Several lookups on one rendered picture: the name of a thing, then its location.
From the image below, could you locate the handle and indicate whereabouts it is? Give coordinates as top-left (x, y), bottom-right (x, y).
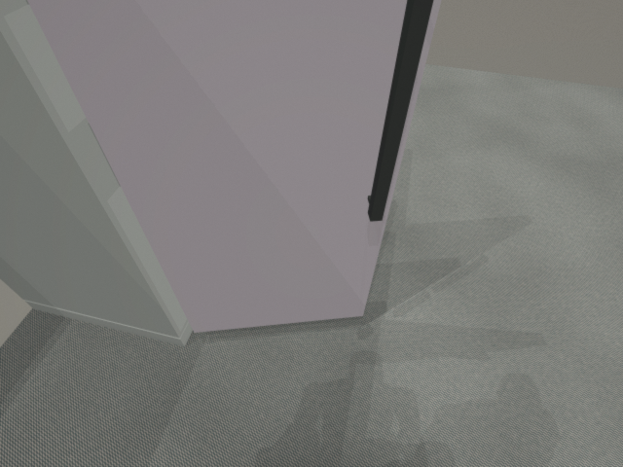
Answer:
top-left (368, 0), bottom-right (433, 222)

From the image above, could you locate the fridge door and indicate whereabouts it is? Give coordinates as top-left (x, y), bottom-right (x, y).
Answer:
top-left (27, 0), bottom-right (441, 333)

